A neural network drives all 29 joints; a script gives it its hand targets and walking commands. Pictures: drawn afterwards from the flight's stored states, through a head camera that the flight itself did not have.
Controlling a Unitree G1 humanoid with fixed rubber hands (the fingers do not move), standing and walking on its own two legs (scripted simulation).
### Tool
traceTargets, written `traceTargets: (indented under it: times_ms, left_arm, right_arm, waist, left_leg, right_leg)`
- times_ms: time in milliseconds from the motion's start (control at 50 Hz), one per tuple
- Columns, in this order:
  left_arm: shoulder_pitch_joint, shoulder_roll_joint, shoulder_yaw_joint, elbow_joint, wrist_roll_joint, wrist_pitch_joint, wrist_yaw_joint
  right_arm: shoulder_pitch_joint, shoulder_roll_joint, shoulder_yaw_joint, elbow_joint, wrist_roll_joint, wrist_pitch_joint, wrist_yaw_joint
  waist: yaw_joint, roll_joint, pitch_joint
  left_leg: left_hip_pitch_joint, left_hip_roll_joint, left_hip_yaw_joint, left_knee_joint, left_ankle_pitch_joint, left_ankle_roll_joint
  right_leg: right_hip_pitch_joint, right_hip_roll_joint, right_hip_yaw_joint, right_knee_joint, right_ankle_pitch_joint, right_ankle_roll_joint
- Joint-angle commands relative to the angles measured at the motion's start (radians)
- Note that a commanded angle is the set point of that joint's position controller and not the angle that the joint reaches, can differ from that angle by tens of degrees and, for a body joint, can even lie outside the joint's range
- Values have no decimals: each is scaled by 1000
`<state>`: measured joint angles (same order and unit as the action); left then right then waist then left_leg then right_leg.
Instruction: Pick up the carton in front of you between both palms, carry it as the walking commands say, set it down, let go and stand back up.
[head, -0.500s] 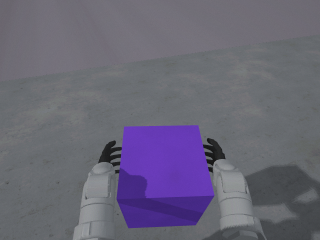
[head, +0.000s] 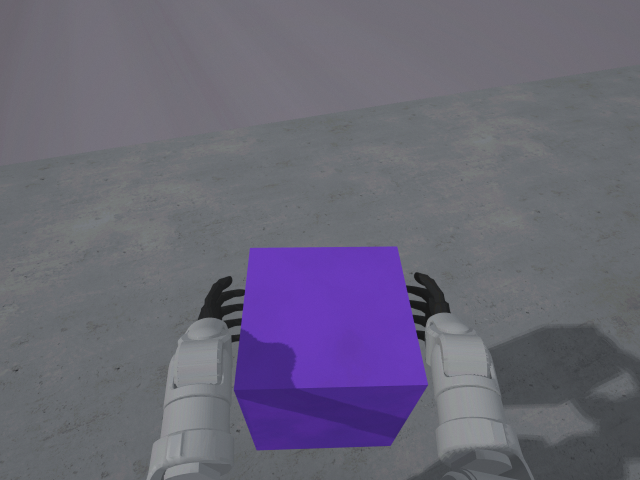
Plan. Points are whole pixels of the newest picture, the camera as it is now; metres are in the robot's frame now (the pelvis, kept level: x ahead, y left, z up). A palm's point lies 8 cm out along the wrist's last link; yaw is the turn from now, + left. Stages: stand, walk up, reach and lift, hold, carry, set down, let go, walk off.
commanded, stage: set down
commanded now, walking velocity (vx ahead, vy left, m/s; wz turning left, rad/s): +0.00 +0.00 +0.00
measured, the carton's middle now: (324, 352) +0.31 +0.00 -0.04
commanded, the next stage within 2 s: none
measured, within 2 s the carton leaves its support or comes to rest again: neither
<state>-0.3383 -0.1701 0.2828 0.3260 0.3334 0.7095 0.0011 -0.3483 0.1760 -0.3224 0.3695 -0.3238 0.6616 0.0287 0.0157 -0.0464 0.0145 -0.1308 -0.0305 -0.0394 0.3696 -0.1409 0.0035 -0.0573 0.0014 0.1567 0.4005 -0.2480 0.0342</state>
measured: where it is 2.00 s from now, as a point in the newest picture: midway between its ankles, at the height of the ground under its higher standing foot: outside the picture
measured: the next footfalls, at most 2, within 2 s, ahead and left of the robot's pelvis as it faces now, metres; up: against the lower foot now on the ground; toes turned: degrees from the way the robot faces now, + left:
none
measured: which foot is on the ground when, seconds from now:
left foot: down 0.00-1.00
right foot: down 0.00-1.00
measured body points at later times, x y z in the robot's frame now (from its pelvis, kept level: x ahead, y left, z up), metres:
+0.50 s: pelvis -0.02 -0.02 -0.06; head +0.19 +0.03 +0.33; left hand +0.36 +0.19 -0.16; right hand +0.37 -0.11 -0.15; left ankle +0.05 +0.12 -0.74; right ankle -0.01 -0.15 -0.74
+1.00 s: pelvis -0.06 +0.00 -0.20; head +0.20 +0.06 +0.16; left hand +0.40 +0.21 -0.29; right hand +0.43 -0.09 -0.28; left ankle +0.04 +0.12 -0.74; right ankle -0.01 -0.15 -0.74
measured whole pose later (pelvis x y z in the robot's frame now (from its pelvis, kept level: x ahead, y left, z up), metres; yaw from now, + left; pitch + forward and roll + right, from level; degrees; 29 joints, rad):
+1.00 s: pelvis -0.06 +0.00 -0.20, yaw -2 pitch +45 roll -4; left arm -0.92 0.01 0.45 0.60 0.29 0.33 -0.02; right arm -0.93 0.12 -0.51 0.62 -0.23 0.26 -0.07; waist 0.06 -0.09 -0.18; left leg -1.81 -0.07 -0.13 1.41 -0.37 -0.04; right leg -1.70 0.13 0.10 1.43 -0.52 0.08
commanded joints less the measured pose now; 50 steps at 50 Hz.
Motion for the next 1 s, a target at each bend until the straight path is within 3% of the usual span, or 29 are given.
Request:
traceTargets:
  times_ms: [0, 100, 200, 280, 380, 460, 500, 540, 620, 700, 820, 980]
  left_arm:
    - [-600, -848, -459, 59, -232, -71, -281]
    - [-687, -728, -247, 229, -109, -164, -295]
    - [-646, -583, -104, 310, 4, -283, -284]
    - [-631, -584, -157, 313, -16, -407, -289]
    - [-721, -680, -335, 272, -108, -540, -293]
    - [-754, -718, -438, 200, -160, -568, -279]
    - [-771, -721, -454, 175, -171, -562, -275]
    - [-790, -730, -453, 182, -174, -545, -277]
    - [-838, -751, -420, 246, -151, -489, -284]
    - [-900, -768, -374, 300, -125, -431, -282]
    - [-1020, -762, -345, 324, -135, -404, -259]
    - [-1159, -722, -359, 330, -187, -407, -240]
  right_arm:
    - [-577, 946, 458, 91, 212, -43, 229]
    - [-662, 916, 300, 214, 107, -117, 171]
    - [-604, 811, 165, 242, 14, -240, 104]
    - [-588, 833, 214, 233, 39, -373, 77]
    - [-674, 915, 420, 191, 133, -511, 66]
    - [-730, 892, 545, 114, 193, -549, 59]
    - [-766, 877, 571, 90, 207, -548, 60]
    - [-798, 871, 573, 93, 206, -533, 69]
    - [-858, 865, 507, 150, 182, -476, 106]
    - [-949, 859, 428, 211, 168, -421, 147]
    - [-1081, 841, 359, 288, 177, -402, 161]
    - [-1199, 817, 346, 331, 213, -409, 117]
  waist:
    - [22, 30, -169]
    - [37, -6, -117]
    - [30, 3, -173]
    - [27, 14, -351]
    - [49, 51, -716]
    - [70, 91, -989]
    - [71, 91, -1058]
    - [63, 68, -1060]
    - [54, 47, -980]
    - [65, 55, -953]
    - [82, 78, -1021]
    - [96, 97, -1144]
  left_leg:
    - [216, -55, 7, -16, -35, -11]
    - [82, -73, 30, 79, -64, 12]
    - [-91, -86, 29, 187, 74, 18]
    - [-203, -93, 24, 293, 228, 18]
    - [-261, -96, 12, 453, 443, 8]
    - [-198, -78, 0, 569, 637, -13]
    - [-235, -79, 14, 612, 595, -31]
    - [-355, -86, 30, 634, 466, -36]
    - [-528, -91, 50, 669, 223, -35]
    - [-613, -90, 54, 712, 75, -37]
    - [-684, -90, 50, 814, 14, -45]
    - [-812, -98, 78, 971, 30, -58]
  right_leg:
    - [-252, 97, -87, -88, -47, -40]
    - [-336, 94, -88, -31, -85, -27]
    - [-402, 110, -98, 69, 68, -2]
    - [-459, 127, -109, 171, 241, 30]
    - [-574, 147, -110, 342, 438, 48]
    - [-783, 167, -132, 443, 405, 65]
    - [-845, 178, -141, 479, 350, 55]
    - [-878, 182, -151, 523, 287, 45]
    - [-1056, 189, -182, 592, 76, 31]
    - [-1242, 198, -207, 669, -79, 16]
    - [-1453, 215, -226, 797, -151, 12]
    - [-1566, 234, -242, 946, -155, 19]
